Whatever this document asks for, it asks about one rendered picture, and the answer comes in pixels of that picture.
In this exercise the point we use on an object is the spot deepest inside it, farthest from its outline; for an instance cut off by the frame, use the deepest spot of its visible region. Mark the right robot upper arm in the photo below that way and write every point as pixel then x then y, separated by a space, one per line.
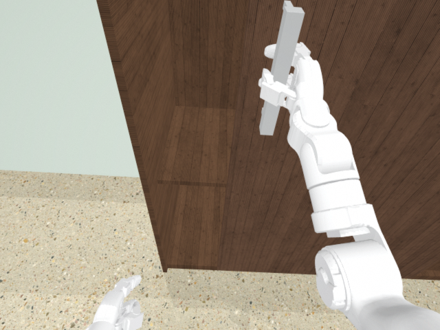
pixel 361 280

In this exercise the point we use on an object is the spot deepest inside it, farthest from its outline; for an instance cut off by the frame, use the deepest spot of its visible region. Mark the handle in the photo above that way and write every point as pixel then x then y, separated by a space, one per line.
pixel 290 26

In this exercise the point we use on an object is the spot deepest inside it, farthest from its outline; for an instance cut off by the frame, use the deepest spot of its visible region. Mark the robot left hand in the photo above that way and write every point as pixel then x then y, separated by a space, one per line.
pixel 125 316

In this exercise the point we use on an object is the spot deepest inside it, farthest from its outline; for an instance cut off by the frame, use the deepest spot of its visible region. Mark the right robot forearm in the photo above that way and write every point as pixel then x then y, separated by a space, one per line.
pixel 331 176

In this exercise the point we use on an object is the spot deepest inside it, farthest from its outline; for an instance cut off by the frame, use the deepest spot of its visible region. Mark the robot right hand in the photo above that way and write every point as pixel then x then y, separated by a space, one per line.
pixel 306 80

